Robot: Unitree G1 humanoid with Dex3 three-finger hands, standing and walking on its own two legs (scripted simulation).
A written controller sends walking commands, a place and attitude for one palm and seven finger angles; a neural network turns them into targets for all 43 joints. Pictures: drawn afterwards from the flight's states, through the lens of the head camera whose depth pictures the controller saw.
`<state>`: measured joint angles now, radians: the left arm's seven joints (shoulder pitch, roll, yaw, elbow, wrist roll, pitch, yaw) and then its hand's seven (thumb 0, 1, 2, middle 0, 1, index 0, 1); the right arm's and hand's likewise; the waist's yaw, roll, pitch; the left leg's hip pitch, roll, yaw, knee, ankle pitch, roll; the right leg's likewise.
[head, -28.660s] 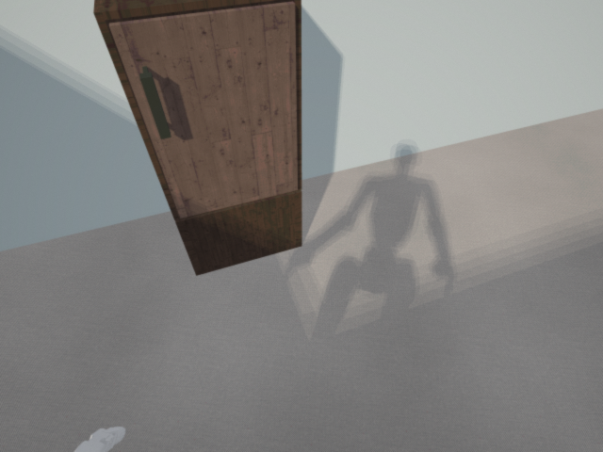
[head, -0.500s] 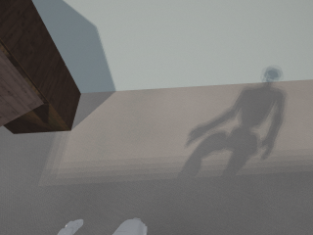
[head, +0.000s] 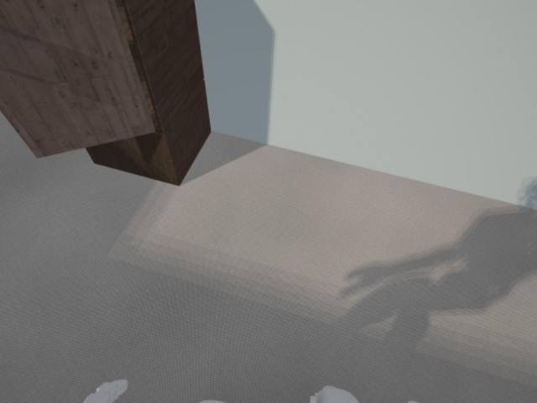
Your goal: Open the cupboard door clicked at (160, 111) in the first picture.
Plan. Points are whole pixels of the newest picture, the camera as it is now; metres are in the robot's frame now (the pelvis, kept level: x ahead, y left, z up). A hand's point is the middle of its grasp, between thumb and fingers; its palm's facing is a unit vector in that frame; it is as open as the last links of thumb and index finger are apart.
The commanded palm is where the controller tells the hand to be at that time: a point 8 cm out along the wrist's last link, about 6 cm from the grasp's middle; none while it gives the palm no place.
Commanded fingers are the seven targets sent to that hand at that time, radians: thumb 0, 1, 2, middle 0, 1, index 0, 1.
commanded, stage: turn to face it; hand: left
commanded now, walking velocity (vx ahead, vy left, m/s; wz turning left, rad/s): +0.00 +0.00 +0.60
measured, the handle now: out of the picture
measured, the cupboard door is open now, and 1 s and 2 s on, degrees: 38 38 38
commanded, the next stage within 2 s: take the last steps up to it in 0.56 s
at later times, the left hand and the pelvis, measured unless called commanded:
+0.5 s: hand out of the picture -0.01 +0.18 -0.19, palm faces +0.32 -0.93 -0.20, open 7.4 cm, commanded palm none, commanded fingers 0.00 0.90 0.90 -0.20 -0.30 -0.20 -0.30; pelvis +0.02 -0.02 -0.01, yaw +16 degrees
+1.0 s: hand out of the picture +0.00 +0.17 -0.16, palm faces +0.46 -0.86 -0.22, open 7.4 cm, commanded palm none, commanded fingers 0.00 0.90 0.90 -0.20 -0.30 -0.20 -0.30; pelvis +0.06 -0.01 +0.00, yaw +24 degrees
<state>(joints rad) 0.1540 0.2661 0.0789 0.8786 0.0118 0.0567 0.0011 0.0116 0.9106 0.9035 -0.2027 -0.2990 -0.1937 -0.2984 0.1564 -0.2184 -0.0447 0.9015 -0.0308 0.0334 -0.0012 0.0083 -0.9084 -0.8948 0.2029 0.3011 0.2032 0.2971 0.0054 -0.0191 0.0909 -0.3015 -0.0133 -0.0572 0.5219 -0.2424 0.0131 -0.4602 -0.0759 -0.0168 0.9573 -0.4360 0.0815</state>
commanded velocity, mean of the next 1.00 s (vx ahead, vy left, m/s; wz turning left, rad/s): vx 0.11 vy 0.05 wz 0.33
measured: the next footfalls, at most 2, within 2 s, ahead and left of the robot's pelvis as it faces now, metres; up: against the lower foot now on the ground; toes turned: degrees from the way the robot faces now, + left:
right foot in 0.12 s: +0.05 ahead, -0.15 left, +0.00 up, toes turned +3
left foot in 0.48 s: +0.05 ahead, +0.10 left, +0.00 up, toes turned +19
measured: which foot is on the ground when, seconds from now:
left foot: down 0.00-0.12, up 0.14-0.46, down 0.48-0.84, up 0.86-1.00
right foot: up 0.00-0.10, down 0.12-0.48, up 0.50-0.82, down 0.84-1.00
